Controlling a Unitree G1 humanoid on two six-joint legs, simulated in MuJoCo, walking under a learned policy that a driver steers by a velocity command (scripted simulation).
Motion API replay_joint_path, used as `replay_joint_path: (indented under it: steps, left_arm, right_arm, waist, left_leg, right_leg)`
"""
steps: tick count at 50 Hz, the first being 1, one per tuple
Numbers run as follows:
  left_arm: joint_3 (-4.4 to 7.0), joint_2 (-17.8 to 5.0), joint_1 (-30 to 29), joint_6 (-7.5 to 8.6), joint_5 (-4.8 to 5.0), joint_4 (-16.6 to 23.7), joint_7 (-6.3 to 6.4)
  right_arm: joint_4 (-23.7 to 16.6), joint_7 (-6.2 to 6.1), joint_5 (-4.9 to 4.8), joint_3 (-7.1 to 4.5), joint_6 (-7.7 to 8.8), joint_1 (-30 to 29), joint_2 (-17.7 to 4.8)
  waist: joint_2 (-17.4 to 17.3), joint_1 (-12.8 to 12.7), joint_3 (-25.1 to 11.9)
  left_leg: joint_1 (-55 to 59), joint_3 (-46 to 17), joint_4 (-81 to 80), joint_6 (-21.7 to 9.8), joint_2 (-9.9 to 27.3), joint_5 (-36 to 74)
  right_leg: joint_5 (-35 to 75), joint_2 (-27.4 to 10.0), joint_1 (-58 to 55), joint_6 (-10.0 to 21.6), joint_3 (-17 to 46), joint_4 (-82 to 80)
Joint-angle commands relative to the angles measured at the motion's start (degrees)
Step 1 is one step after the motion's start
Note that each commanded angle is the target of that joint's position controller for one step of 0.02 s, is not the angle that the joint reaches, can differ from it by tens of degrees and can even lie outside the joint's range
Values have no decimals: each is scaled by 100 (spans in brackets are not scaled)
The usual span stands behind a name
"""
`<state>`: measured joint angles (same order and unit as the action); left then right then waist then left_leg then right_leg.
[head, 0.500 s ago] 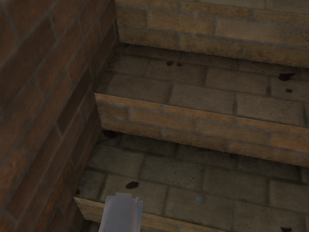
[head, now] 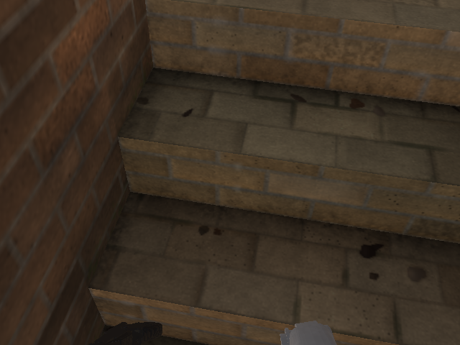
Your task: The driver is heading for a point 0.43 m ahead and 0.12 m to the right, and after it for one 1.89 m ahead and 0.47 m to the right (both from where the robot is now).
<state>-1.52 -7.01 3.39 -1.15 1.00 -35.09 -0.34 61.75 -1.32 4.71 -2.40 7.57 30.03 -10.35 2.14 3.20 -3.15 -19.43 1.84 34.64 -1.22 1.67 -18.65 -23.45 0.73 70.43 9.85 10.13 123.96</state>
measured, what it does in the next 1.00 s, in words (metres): climbs: right foot 0.19 m higher, then left foot 0.19 m higher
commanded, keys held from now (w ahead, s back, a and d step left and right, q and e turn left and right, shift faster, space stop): w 0.36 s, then no key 0.64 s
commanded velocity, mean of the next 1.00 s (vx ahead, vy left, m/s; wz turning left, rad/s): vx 0.25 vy -0.07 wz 0.00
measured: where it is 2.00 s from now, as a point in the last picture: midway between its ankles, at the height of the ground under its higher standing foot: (298, 149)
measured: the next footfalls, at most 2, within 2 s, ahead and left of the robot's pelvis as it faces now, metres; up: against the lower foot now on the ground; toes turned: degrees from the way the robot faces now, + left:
right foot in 0.18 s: +0.22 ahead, -0.25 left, +0.19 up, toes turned +1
left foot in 0.66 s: +0.61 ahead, -0.01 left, +0.38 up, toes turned +4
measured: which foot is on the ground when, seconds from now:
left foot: down 0.00-0.18, up 0.20-0.64, down 0.66-1.00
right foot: up 0.00-0.16, down 0.18-0.66, up 0.68-1.00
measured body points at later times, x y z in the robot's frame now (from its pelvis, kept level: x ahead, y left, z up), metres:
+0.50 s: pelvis +0.28 -0.13 +0.18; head +0.28 -0.13 +0.63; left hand +0.19 +0.10 +0.04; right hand +0.54 -0.29 +0.14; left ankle +0.35 +0.00 -0.18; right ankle +0.18 -0.25 -0.54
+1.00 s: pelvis +0.53 -0.10 +0.38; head +0.54 -0.12 +0.83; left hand +0.69 +0.11 +0.27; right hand +0.52 -0.29 +0.22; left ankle +0.57 -0.02 -0.35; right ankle +0.58 -0.24 -0.02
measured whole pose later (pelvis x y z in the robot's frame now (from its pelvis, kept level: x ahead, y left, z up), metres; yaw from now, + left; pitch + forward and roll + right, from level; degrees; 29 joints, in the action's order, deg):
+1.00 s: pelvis +0.53 -0.10 +0.38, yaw +0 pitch +5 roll +2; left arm 0.3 -9.6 7.8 1.3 0.1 -45.8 -2.6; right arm 57.4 4.9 4.1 0.5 4.9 21.3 -7.3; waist -0.9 3.5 -4.3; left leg -24.5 6.0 31.6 -4.4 -2.6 -11.9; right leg -20.3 -1.3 74.7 5.3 5.3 126.1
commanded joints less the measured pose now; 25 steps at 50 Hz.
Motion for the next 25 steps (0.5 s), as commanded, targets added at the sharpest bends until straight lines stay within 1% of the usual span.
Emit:
replay_joint_path:
  steps: [1, 2, 3, 4, 5, 6, 7, 8, 9, 10, 11, 12, 13, 14, 15, 16, 17, 18, 19, 20, 21, 22, 23, 24, 25]
  left_arm:
    - [17, -786, -845, -468, -8, 783, -366]
    - [-144, 517, -1793, 58, -43, 1060, -54]
    - [-133, -1037, -2091, -318, 155, 1401, -190]
    - [13, -1220, -1630, -398, 155, 1216, -322]
    - [-19, -1073, -505, -363, 199, 602, -444]
    - [57, -1153, 228, -265, 147, 251, -511]
    - [-2, 162, 572, -8, -175, 177, -41]
    - [-118, 301, 566, 182, -114, -91, 160]
    - [83, -151, 1285, 287, -122, -407, 263]
    - [383, -1115, 1854, 412, -179, -542, 339]
    - [667, -2024, 2220, 443, -154, -743, 399]
    - [701, -1953, 1706, 503, -57, -846, 359]
    - [710, -1765, 1399, 614, -134, -977, 338]
    - [645, -1370, 988, 650, -168, -1147, 272]
    - [569, -1033, 948, 717, -179, -1253, 210]
    - [513, -754, 1149, 758, -213, -1429, 192]
    - [492, -617, 1492, 806, -177, -1606, 178]
    - [483, -573, 1547, 866, -103, -1643, 176]
    - [529, -659, 1682, 944, -235, -1659, 201]
    - [517, -678, 1605, 994, -165, -1646, 306]
    - [468, -609, 1661, 1031, -190, -1664, 333]
    - [153, -127, 1960, 779, -754, -2213, -341]
    - [556, -851, 2481, 1067, -201, -1842, 104]
    - [470, -902, 2481, 1142, -75, -1996, 176]
    - [530, -1168, 2458, 1095, -45, -1998, 220]
  right_arm:
    - [-174, 721, 691, 154, -8, -235, -282]
    - [-223, -10, -176, -179, -99, -279, -653]
    - [-484, 606, 315, 92, -69, -716, -818]
    - [-678, 913, 139, -98, -194, -824, -1480]
    - [-881, 1063, -37, -198, -234, -1586, -1821]
    - [-1128, 1059, -148, -322, -255, -1980, -2205]
    - [-1059, 53, -523, -560, -258, -1243, -1823]
    - [-957, -242, -558, -434, -337, -778, -1576]
    - [-1130, -292, -414, -400, -376, -775, -1407]
    - [-1706, -172, -328, -375, -423, -1194, -840]
    - [-2253, 82, -103, -259, -505, -1938, -108]
    - [-2289, 188, 177, -156, -579, -1792, 526]
    - [-2519, 272, 205, -111, -534, -1762, 539]
    - [-2625, 291, 260, -34, -551, -1926, 522]
    - [-2758, 233, 300, 18, -534, -2183, 497]
    - [-2799, 153, 252, 40, -602, -2258, 500]
    - [-2894, 105, 205, 68, -680, -2385, 490]
    - [-3099, 97, 192, 109, -772, -2618, 445]
    - [-2995, 39, 36, 106, -876, -2562, 382]
    - [-3064, 26, -8, 117, -937, -2750, 328]
    - [-2974, -26, -107, 88, -1003, -2642, 434]
    - [-2986, 393, -680, 307, -652, -3490, 31]
    - [-3298, -61, -224, 204, -805, -3390, 810]
    - [-3393, -143, -160, 228, -874, -3666, 740]
    - [-3601, -155, -129, 290, -961, -3940, 789]
  waist:
    - [-943, -351, -99]
    - [-691, -154, 1099]
    - [-706, -294, -403]
    - [-1630, -455, -275]
    - [-1692, -902, -226]
    - [-1057, -1144, -730]
    - [-1390, -846, -806]
    - [-1461, -625, -981]
    - [-1561, -879, -1274]
    - [554, -1077, -1149]
    - [2658, -1218, -1201]
    - [2455, -717, -905]
    - [1881, -404, -401]
    - [1365, -86, 126]
    - [1231, -123, 170]
    - [976, -121, 223]
    - [735, -155, 254]
    - [473, -113, 492]
    - [-419, -83, 454]
    - [-521, -82, 656]
    - [-354, -95, 592]
    - [498, -80, 1168]
    - [239, -441, 952]
    - [-305, -282, 1271]
    - [-644, -249, 1429]
  left_leg:
    - [-320, -1451, -1755, -902, 1114, -1444]
    - [-723, -998, -3136, -945, 1026, -1660]
    - [-2062, -1438, -3671, -1045, 1476, -1148]
    - [-2194, -1254, -3980, -1173, 1736, -1043]
    - [-2076, -614, -3762, -968, 1808, 1127]
    - [-849, 113, -2847, -680, 1514, 3542]
    - [683, 755, -2393, -710, 849, 5801]
    - [850, 603, -1398, -691, 894, 7146]
    - [951, 476, 210, -727, 833, 7672]
    - [-858, 270, 2297, -431, 301, 5454]
    - [-2491, -492, 4397, -504, -697, 493]
    - [-3207, -1847, 6238, -587, -733, 208]
    - [-3837, -1693, 7144, -646, -635, 438]
    - [-4419, -1271, 7274, -677, -328, 756]
    - [-4581, -945, 7871, -707, -300, 661]
    - [-4825, -848, 8501, -681, -264, 499]
    - [-5056, -719, 8780, -618, -184, 343]
    - [-5254, -863, 8908, -582, -50, 304]
    - [-5282, -829, 8632, -488, 60, 649]
    - [-5268, -1000, 8401, -407, 211, 655]
    - [-5371, -785, 9402, -378, -104, 510]
    - [-7850, -1353, 10237, -1245, -82, 288]
    - [-7028, -919, 11099, -834, -450, -485]
    - [-7252, -1039, 10696, -758, -297, -685]
    - [-7159, -730, 10192, -661, -261, -784]
  right_leg:
    - [616, -585, 1452, 657, -82, -814]
    - [267, -538, 731, -106, -1488, -1280]
    - [-1215, -733, -1384, 317, -410, -3188]
    - [-813, -534, -2132, -17, -632, -2806]
    - [-347, -346, -2741, -256, -811, -2433]
    - [-77, -76, -2782, -308, -1001, -2984]
    - [-1406, 54, -2998, -247, -2441, -4550]
    - [-1288, 408, -3567, -230, -2483, -5329]
    - [-1711, 796, -4199, -170, -1539, -6133]
    - [-2558, -281, -4939, 297, 1341, -7974]
    - [-3903, -944, -5566, 599, 4103, -10332]
    - [-4219, -961, -5327, 333, 4147, -10418]
    - [-4018, -940, -5053, 210, 3749, -10064]
    - [-3632, -894, -4755, 161, 3091, -9527]
    - [-2720, -845, -4592, 183, 2702, -9465]
    - [-1984, -842, -4628, 203, 2377, -9434]
    - [-1358, -784, -4836, 296, 1983, -9556]
    - [-727, -913, -4726, 305, 1942, -9747]
    - [-372, -1278, -4908, 196, 2044, -9876]
    - [318, -1422, -4877, 132, 1945, -9988]
    - [1421, -1455, -5047, 219, 1694, -9989]
    - [518, -1460, -5748, 291, 1204, -10017]
    - [1513, -1787, -5978, 315, 1312, -10480]
    - [1351, -1719, -5866, 174, 940, -10632]
    - [1167, -1515, -5654, -56, 462, -10863]
Velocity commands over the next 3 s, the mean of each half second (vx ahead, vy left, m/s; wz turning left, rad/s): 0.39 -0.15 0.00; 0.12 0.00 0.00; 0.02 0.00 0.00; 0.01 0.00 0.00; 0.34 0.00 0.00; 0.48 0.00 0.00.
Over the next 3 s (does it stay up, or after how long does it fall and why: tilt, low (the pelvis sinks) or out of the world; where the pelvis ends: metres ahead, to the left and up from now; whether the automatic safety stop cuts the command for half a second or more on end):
stays up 1.11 -0.30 0.76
